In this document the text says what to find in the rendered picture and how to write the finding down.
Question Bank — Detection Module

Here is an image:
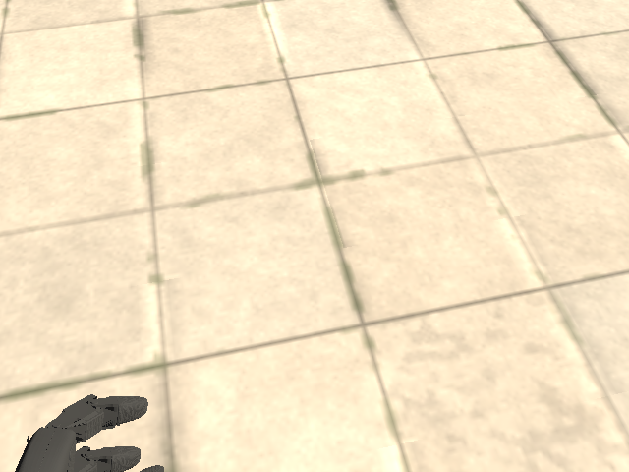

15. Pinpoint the left robot hand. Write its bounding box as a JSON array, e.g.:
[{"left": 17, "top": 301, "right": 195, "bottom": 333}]
[{"left": 15, "top": 394, "right": 164, "bottom": 472}]

